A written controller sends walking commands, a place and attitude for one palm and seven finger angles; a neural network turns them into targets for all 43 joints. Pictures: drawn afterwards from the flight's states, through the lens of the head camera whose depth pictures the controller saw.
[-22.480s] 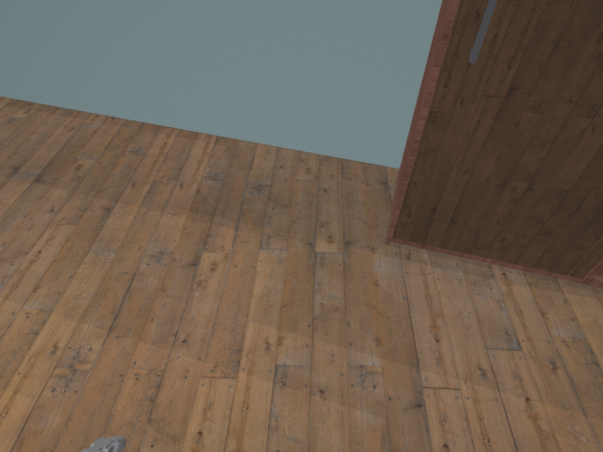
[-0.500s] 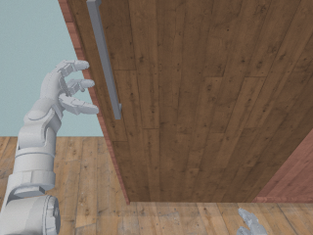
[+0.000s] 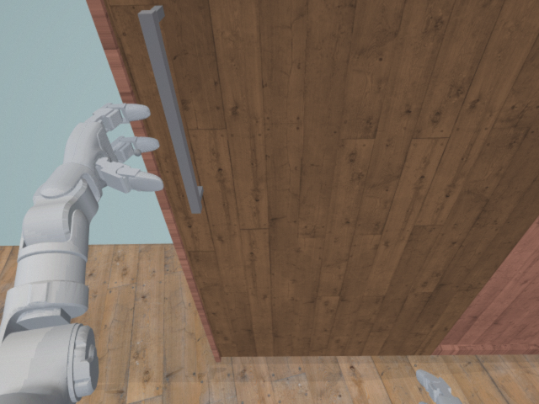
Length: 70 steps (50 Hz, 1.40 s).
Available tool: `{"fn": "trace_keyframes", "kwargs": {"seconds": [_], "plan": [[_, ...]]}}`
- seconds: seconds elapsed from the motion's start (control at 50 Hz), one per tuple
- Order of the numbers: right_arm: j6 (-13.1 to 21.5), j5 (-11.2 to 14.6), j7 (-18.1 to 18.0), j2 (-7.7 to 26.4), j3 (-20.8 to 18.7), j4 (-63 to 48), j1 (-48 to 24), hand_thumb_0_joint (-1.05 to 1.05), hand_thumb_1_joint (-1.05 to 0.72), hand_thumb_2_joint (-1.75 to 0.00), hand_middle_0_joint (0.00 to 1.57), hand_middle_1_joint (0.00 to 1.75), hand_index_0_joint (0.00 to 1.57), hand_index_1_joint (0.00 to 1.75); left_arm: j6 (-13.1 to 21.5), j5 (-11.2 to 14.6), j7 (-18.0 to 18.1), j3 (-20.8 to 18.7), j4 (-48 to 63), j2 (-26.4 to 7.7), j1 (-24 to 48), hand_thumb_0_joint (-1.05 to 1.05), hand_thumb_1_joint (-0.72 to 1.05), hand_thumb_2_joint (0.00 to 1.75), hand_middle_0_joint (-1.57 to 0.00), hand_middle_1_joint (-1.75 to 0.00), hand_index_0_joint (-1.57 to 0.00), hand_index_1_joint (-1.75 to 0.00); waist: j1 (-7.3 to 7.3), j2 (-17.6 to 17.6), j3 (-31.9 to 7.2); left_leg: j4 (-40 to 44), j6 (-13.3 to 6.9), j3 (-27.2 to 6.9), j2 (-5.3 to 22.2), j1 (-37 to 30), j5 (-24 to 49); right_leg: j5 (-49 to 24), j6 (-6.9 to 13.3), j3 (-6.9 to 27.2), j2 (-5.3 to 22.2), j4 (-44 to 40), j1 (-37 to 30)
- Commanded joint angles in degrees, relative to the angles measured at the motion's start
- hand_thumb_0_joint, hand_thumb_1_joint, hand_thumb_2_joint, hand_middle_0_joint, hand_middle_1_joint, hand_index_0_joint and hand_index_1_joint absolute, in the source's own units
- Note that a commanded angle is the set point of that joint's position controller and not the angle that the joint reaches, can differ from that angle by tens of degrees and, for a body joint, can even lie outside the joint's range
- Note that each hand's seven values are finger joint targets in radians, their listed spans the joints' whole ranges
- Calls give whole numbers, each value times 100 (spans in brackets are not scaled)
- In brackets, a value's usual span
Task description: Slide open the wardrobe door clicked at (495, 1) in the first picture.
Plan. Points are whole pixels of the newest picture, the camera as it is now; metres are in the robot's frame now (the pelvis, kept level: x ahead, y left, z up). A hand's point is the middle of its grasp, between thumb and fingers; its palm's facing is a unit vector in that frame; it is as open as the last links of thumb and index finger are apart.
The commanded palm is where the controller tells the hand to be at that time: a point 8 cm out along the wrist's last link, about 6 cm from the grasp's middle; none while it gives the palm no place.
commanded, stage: move the hooked fingers beside the handle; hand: left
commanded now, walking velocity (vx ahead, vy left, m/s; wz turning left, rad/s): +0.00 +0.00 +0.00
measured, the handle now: (180, 127) +0.45 +0.17 +0.23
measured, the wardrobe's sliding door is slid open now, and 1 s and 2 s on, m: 0.00 0.00 0.00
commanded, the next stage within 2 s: feel for the door with the fingertips in 0.22 s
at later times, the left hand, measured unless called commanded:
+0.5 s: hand (155, 162) +0.38 +0.19 +0.21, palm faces +0.05 -1.00 +0.00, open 14.0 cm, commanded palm +0.36 +0.24 +0.21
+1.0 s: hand (160, 155) +0.39 +0.18 +0.21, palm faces +0.09 -1.00 -0.02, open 14.0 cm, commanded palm +0.37 +0.24 +0.21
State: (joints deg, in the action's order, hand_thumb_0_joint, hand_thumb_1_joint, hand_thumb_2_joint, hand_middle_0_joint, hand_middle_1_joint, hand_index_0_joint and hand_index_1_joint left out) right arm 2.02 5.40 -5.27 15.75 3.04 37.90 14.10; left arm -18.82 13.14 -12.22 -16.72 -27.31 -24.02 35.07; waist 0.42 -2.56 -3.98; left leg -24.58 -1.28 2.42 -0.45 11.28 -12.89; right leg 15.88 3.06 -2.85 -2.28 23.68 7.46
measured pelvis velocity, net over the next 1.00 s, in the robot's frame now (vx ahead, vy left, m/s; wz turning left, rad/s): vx -0.01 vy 0.00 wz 0.01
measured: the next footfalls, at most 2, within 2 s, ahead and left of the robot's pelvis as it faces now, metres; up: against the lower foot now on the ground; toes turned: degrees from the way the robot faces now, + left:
none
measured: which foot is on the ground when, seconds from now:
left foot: down 0.00-1.00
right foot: down 0.00-1.00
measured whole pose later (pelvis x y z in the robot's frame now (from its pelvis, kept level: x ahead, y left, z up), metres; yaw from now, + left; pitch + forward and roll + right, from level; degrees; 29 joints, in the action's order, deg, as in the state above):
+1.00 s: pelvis -0.01 +0.00 +0.00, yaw +1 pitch -1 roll +0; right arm 1.5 4.5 -5.7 14.8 3.2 38.7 12.1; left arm -18.8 11.2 -6.0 -12.8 -28.4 -20.1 38.6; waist 0.3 -2.2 -2.3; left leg -24.4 -1.0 1.6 -0.2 11.6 -11.7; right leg 14.8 3.5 -3.6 -2.6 23.1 7.4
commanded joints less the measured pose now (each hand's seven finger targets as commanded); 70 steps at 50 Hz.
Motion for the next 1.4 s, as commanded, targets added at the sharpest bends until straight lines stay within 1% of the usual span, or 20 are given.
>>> {"fn": "trace_keyframes", "kwargs": {"seconds": [0.0, 0.06, 0.1, 0.16, 0.22, 0.26, 0.3, 0.32, 0.38, 0.42, 0.48, 0.56, 0.6, 0.66, 0.72, 0.92, 1.08, 1.18, 1.28, 1.38], "plan": [[260, -29, -49, 729, -286, -1060, -712, 0, -90, -90, 20, 30, 20, 30, 173, 62, 91, -458, 1374, -1318, 1883, 0, -50, 30, -30, -120, -30, -120, 123, 448, -1156, 70, -197, -291, 65, -744, 1470, -2161, -175, 260, 227, -287, 58], [354, -78, -28, 608, -258, -1174, -836, 0, -90, -90, 20, 30, 20, 30, 842, 111, 227, -663, 2812, -1563, 2845, 0, -50, 30, -30, -120, -30, -120, 108, 0, -1966, -35, -202, -313, 34, -1229, 1991, -2660, -130, 349, 198, -143, -283], [384, -102, -39, 564, -230, -1139, -847, 0, -90, -90, 20, 30, 20, 30, 1135, 114, 294, -628, 3169, -1553, 2974, 0, -50, 30, -30, -120, -30, -120, 51, -95, -2063, -59, -187, -317, 68, -1439, 2131, -2644, -135, 325, 175, -143, -258], [390, -82, -85, 592, -204, -903, -844, 0, -90, -90, 20, 30, 20, 30, 901, 64, 275, -430, 2229, -1266, 2697, 0, -50, 30, -30, -120, -30, -120, -27, -42, -1402, 20, -192, -300, 60, -1162, 1619, -2210, -141, 301, 171, -263, 49], [269, -21, -128, 668, -178, -760, -778, 0, -90, -90, 20, 30, 20, 30, 170, -32, 136, -43, 805, -921, 2030, 0, -50, 30, -30, -120, -30, -120, -68, 58, -487, 140, -170, -302, 68, -666, 933, -1568, -201, 273, 225, -445, 511], [214, 3, -140, 722, -169, -741, -727, 0, -90, -90, 20, 30, 20, 30, -175, -44, 65, 73, 292, -890, 2055, 0, -50, 30, -30, -120, -30, -120, -92, 243, -262, 159, -156, -348, 57, -433, 619, -1233, -221, 274, 243, -526, 695], [193, -7, -145, 768, -211, -770, -697, 0, -90, -90, 20, 30, 20, 30, -162, -15, 54, -129, 238, -1163, 2161, 0, -50, 30, -30, -120, -30, -120, -81, 481, -452, 107, -177, -336, 62, -443, 682, -1298, -240, 307, 263, -530, 613], [227, -10, -132, 715, -207, -888, -744, 0, -90, -90, 20, 30, 20, 30, -14, 48, 37, 62, 675, -927, 2466, 0, -50, 30, -30, -120, -30, -120, -105, 490, -773, 97, -193, -357, 45, -553, 823, -1458, -220, 290, 268, -449, 476], [376, -63, -87, 586, -229, -1085, -838, 0, -90, -90, 20, 30, 20, 30, 749, 157, 178, -105, 2106, -1008, 3193, 0, -50, 30, -30, -120, -30, -120, -9, 148, -1825, -59, -209, -385, 0, -1101, 1558, -2260, -140, 356, 229, -215, -49], [437, -106, -68, 567, -241, -1017, -788, 0, -90, -90, 20, 30, 20, 30, 1204, 202, 290, -139, 2558, -996, 3441, 0, -50, 30, -30, -120, -30, -120, -63, 110, -2118, -96, -212, -401, 23, -1366, 1768, -2413, -149, 353, 191, -179, -111], [429, -119, -43, 551, -227, -872, -774, 0, -90, -90, 20, 30, 20, 30, 1184, 131, 440, -320, 2069, -984, 2889, 0, -50, 30, -30, -120, -30, -120, 44, 204, -1809, -30, -194, -337, 30, -1138, 1615, -2294, -150, 316, 183, -186, -127], [244, -79, -43, 608, -184, -768, -794, 0, -90, -90, 20, 30, 20, 30, 370, -111, 535, -169, 970, -909, 2161, 0, -50, 30, -30, -120, -30, -120, 81, 175, -800, 134, -178, -244, 51, -508, 1000, -1747, -216, 333, 250, -397, 182], [178, -60, -18, 636, -218, -869, -834, 0, -90, -90, 20, 30, 20, 30, 138, -153, 568, -214, 1061, -937, 1928, 0, -50, 30, -30, -120, -30, -120, 178, 224, -892, 160, -175, -244, 73, -541, 1093, -1778, -204, 304, 252, -395, 65], [216, -70, -10, 557, -219, -1005, -948, 0, -90, -90, 20, 30, 20, 30, 254, -17, 568, 78, 1954, -536, 2499, 0, -50, 30, -30, -120, -30, -120, 71, 173, -1232, 100, -195, -276, 59, -841, 1418, -2113, -167, 284, 221, -317, -28], [263, -114, -49, 578, -250, -983, -908, 0, -90, -90, 20, 30, 20, 30, 614, 100, 626, -311, 2276, -884, 2574, 0, -50, 30, -30, -120, -30, -120, 88, 485, -1478, 87, -224, -279, 58, -950, 1515, -2292, -195, 348, 191, -322, -198], [198, -103, -122, 602, -203, -669, -741, 0, -90, -90, 20, 30, 20, 30, 329, -157, 621, 268, 976, -583, 3184, 0, -50, 30, -30, -120, -30, -120, -188, 90, -897, 152, -200, -321, 48, -791, 869, -1422, -197, 349, 231, -531, 377], [276, -145, -100, 615, -261, -694, -548, 0, -90, -90, 20, 30, 20, 30, 845, -23, 545, -183, 785, -953, 3325, 0, -50, 30, -30, -120, -30, -120, -55, 555, -1465, 89, -217, -312, 34, -782, 1295, -2102, -194, 349, 221, -347, -47], [292, -112, -67, 588, -259, -685, -528, 0, -90, -90, 20, 30, 20, 30, 972, -161, 590, 172, 975, -693, 3759, 0, -50, 30, -30, -120, -30, -120, -161, -72, -1331, 66, -203, -320, 55, -947, 1295, -1885, -145, 331, 203, -373, 228], [295, -136, -98, 644, -278, -595, -420, 0, -90, -90, 20, 30, 20, 30, 886, -140, 613, 9, 531, -839, 3714, 0, -50, 30, -30, -120, -30, -120, -173, 365, -1265, 105, -224, -359, 59, -812, 1126, -1702, -162, 319, 186, -430, 242], [325, -119, -73, 619, -285, -665, -453, 0, -90, -90, 20, 30, 20, 30, 962, -102, 561, 12, 688, -764, 3496, 0, -50, 30, -30, -120, -30, -120, -84, 243, -1422, 121, -209, -367, 71, -903, 1264, -1775, -136, 301, 181, -386, 145]]}}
